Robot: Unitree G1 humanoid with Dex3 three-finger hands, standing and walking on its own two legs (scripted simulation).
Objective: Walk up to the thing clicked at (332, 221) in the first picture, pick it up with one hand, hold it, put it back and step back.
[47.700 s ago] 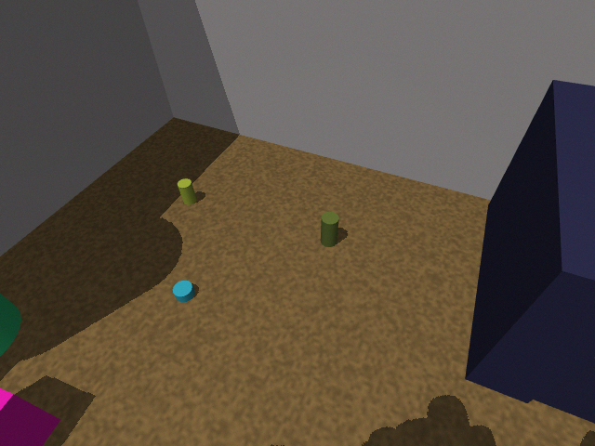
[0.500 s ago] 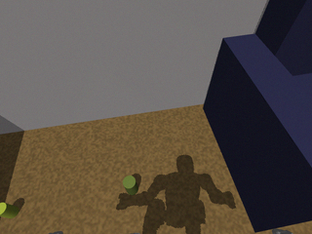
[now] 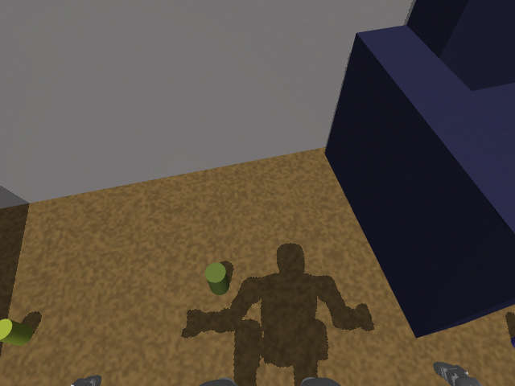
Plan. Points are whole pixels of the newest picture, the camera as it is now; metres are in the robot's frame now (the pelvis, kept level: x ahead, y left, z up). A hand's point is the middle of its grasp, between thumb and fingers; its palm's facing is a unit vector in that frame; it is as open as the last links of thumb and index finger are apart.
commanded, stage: step back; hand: left
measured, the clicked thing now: (217, 279) +0.51 +0.16 -0.68
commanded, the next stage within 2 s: none
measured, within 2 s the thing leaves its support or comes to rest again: neither
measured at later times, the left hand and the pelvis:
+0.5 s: hand out of the picture +0.00 +0.28 -0.15, palm faces +0.03 -0.94 -0.34, open 7.4 cm; pelvis -0.12 +0.02 +0.01, yaw +4 degrees
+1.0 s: hand out of the picture -0.18 +0.23 -0.12, palm faces -0.01 -0.91 -0.41, open 7.4 cm; pelvis -0.27 -0.04 +0.01, yaw +0 degrees
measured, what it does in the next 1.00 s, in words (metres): walks backwards: right foot, then left foot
